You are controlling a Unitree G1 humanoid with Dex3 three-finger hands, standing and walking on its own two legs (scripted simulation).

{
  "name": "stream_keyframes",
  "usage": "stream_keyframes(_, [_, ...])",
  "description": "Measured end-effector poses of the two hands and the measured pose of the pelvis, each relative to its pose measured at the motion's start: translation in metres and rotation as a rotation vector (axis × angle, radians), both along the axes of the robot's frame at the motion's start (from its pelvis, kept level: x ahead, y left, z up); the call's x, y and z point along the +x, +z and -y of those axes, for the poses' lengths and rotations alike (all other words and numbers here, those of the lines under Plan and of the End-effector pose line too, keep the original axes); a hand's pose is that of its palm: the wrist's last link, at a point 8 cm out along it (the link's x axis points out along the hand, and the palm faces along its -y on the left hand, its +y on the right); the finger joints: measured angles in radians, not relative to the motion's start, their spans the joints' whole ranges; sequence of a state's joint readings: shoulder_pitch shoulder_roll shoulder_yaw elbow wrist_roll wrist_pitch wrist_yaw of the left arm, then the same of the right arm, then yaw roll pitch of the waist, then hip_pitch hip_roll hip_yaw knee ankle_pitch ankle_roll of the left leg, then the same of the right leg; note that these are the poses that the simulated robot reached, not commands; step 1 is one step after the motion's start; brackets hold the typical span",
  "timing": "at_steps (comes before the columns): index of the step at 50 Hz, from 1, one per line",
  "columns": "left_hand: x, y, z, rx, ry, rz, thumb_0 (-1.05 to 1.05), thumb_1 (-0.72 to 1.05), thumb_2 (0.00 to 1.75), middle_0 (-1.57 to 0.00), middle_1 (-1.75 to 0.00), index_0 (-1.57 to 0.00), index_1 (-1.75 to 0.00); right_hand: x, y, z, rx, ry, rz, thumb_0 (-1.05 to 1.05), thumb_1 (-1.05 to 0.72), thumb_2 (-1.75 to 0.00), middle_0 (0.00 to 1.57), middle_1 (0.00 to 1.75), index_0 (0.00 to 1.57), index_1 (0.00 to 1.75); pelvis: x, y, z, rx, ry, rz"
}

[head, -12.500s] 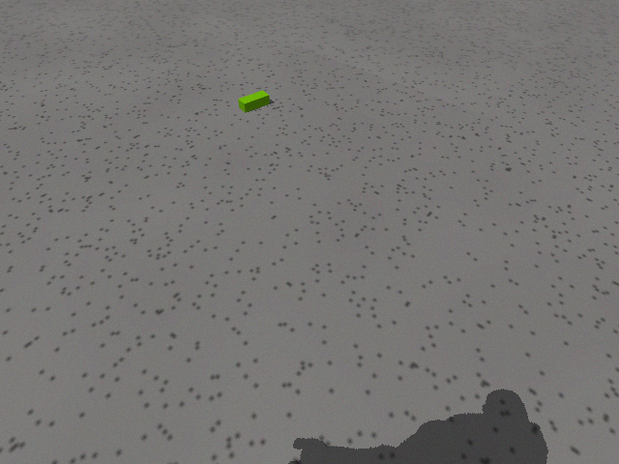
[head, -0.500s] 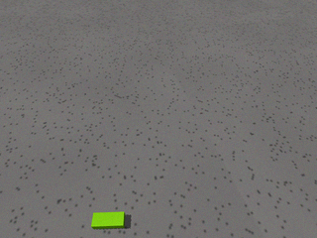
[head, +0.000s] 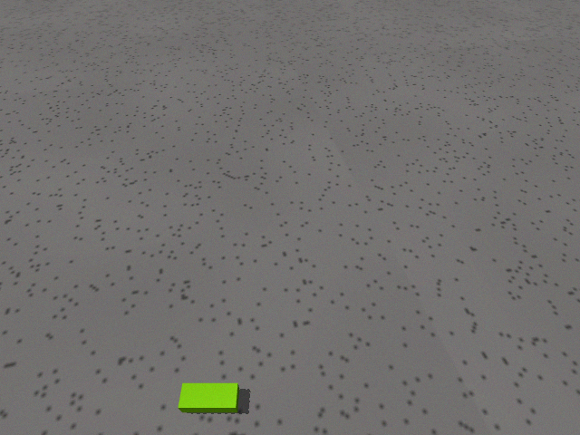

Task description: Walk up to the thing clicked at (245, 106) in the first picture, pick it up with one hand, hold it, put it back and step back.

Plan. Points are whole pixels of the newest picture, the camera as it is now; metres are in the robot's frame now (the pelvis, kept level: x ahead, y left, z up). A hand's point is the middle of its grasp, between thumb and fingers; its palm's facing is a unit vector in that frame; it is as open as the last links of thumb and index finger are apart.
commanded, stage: stand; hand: left
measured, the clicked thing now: (210, 397) +0.36 +0.25 -0.76
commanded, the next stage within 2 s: rise first in 1.60 s
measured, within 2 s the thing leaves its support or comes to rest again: neither
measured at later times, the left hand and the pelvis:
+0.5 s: hand out of the picture +0.06 +0.27 -0.16, palm faces -0.02 -0.94 -0.34, open 7.4 cm; pelvis -0.01 +0.01 +0.00, yaw +1 degrees
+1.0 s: hand out of the picture +0.06 +0.28 -0.16, palm faces -0.01 -0.94 -0.34, open 7.4 cm; pelvis -0.01 +0.02 +0.00, yaw +1 degrees
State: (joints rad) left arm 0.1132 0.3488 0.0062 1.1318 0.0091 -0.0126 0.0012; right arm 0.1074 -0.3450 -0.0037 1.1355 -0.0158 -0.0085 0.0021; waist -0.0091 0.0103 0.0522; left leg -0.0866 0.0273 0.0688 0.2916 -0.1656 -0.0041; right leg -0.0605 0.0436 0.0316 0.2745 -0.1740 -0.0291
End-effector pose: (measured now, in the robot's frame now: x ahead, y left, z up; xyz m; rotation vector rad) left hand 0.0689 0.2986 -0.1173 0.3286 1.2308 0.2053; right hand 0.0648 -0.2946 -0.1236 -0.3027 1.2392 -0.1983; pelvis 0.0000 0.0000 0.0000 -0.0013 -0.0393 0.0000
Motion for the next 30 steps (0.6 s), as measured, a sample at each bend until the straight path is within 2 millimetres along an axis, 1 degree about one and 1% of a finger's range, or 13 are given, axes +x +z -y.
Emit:
stream_keyframes(14, [-0.013, -0.003, -0.007, -0.011, 0.009, -0.015, 0.00, 0.91, 0.90, -0.20, -0.30, -0.20, -0.30, -0.006, 0.002, -0.007, -0.007, 0.006, -0.009, 0.00, -0.90, -0.90, 0.20, 0.30, 0.20, 0.30, -0.005, 0.000, -0.008, -0.001, 0.008, 0.001])
stream_keyframes(30, [-0.015, -0.004, -0.015, -0.010, 0.009, -0.015, 0.00, 0.90, 0.90, -0.20, -0.30, -0.20, -0.30, -0.005, 0.002, -0.016, -0.005, 0.014, -0.007, 0.00, -0.90, -0.90, 0.20, 0.30, 0.20, 0.30, -0.006, 0.000, -0.016, -0.001, 0.014, 0.002])
